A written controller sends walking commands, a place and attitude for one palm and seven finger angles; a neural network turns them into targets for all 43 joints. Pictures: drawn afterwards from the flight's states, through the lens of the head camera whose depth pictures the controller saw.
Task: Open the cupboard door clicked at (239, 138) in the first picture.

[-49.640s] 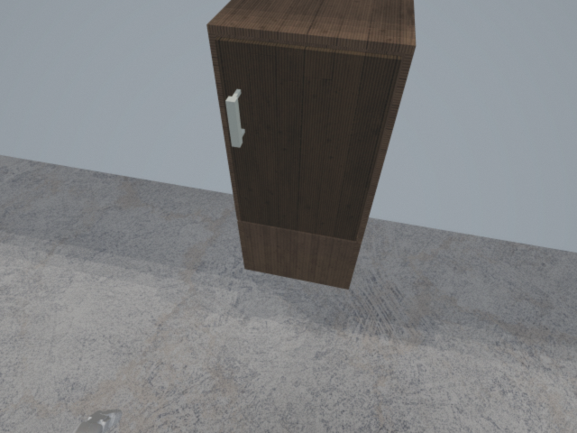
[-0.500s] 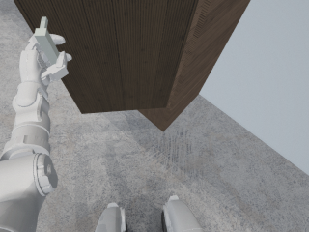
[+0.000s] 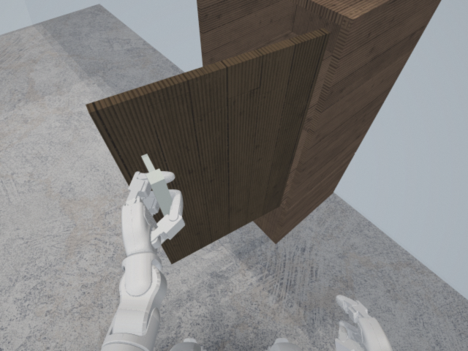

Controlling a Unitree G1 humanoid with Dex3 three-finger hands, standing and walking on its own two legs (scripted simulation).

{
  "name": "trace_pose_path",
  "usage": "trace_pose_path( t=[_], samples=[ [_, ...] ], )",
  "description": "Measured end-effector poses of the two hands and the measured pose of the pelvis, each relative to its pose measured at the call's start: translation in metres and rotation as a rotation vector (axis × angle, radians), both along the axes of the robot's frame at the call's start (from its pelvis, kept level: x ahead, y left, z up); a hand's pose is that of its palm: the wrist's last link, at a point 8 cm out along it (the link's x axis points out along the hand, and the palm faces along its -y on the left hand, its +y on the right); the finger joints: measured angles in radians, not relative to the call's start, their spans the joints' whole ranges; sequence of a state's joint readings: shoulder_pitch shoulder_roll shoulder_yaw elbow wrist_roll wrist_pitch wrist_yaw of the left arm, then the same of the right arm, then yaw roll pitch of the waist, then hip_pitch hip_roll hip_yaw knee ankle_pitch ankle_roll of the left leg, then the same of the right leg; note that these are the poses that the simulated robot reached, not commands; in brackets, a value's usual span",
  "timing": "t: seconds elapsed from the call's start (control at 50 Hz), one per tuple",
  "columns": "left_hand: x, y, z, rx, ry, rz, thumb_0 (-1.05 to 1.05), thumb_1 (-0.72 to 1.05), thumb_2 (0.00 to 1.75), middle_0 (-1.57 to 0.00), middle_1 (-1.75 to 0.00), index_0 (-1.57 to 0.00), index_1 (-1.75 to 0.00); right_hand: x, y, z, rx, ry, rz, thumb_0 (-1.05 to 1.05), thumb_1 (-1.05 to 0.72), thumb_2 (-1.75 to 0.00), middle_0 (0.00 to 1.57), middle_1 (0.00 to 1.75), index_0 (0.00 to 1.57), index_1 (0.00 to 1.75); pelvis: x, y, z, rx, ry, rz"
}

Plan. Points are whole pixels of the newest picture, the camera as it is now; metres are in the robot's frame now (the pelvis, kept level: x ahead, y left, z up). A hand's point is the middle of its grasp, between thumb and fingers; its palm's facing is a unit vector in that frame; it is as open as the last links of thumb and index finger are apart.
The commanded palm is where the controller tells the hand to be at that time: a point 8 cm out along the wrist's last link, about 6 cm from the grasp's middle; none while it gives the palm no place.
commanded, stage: pull the door open along its arc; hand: left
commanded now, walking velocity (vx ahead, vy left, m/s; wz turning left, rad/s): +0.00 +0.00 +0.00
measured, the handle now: (158, 188) +0.37 +0.14 +0.05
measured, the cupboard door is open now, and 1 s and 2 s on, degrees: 79 93 94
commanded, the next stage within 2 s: open thumb and fingers to let go in 0.36 s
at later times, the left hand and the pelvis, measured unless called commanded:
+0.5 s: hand (217, 249) +0.27 +0.04 +0.05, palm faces +0.36 -0.93 -0.04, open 6.1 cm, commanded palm +0.23 +0.09 +0.05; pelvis +0.00 -0.04 +0.00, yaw +4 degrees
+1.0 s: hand (209, 248) +0.27 +0.05 +0.05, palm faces +0.35 -0.94 -0.02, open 12.7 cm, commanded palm +0.23 +0.09 +0.05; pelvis -0.02 -0.02 -0.01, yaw +3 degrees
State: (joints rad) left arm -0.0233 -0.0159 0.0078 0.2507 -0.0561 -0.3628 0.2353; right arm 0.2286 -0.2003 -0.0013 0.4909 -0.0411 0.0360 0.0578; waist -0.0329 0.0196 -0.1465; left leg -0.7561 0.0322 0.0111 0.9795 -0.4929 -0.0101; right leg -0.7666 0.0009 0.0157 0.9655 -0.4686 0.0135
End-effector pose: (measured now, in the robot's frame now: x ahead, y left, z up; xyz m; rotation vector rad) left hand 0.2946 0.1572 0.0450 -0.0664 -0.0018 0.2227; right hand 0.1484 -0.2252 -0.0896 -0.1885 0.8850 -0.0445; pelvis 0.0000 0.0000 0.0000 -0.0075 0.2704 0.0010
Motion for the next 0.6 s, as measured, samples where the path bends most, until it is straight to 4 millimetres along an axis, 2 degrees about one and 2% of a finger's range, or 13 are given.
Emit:
trace_pose_path(
  t=[0.08,0.16,0.26,0.44,0.6],
  samples=[
    [-0.015,-0.016,0.001,0.018,0.003,0.086,0.02,0.65,0.72,-0.36,-1.30,-0.36,-1.30,0.023,0.006,0.002,0.010,-0.054,0.053,0.01,-0.91,-0.90,0.20,0.30,0.20,0.30,-0.004,-0.009,-0.002,0.006,-0.019,0.016],
    [-0.024,-0.029,0.003,0.042,0.020,0.167,0.01,0.65,0.74,-0.36,-1.28,-0.35,-1.30,0.032,0.008,0.001,0.026,-0.074,0.078,0.01,-0.91,-0.90,0.20,0.30,0.20,0.30,-0.005,-0.019,-0.003,0.011,-0.030,0.029],
    [-0.036,-0.043,0.006,0.064,0.050,0.197,0.02,0.66,0.74,-0.34,-1.27,-0.35,-1.31,0.025,-0.001,-0.002,0.033,-0.057,0.071,0.01,-0.91,-0.90,0.20,0.30,0.20,0.30,-0.002,-0.029,0.000,0.017,-0.043,0.037],
    [-0.062,-0.073,0.008,0.085,0.064,0.138,0.02,0.67,0.74,-0.31,-1.31,-0.35,-1.33,0.006,-0.032,-0.007,-0.001,-0.026,0.044,0.01,-0.91,-0.90,0.20,0.30,0.20,0.30,0.002,-0.042,0.003,0.026,-0.060,0.051],
    [-0.056,-0.073,0.003,0.092,0.042,0.185,0.01,0.62,0.77,-0.35,-1.33,-0.36,-1.33,0.009,-0.039,-0.016,-0.027,-0.032,0.060,0.02,-0.91,-0.90,0.20,0.30,0.20,0.30,-0.007,-0.045,-0.003,0.029,-0.049,0.064]
  ],
)
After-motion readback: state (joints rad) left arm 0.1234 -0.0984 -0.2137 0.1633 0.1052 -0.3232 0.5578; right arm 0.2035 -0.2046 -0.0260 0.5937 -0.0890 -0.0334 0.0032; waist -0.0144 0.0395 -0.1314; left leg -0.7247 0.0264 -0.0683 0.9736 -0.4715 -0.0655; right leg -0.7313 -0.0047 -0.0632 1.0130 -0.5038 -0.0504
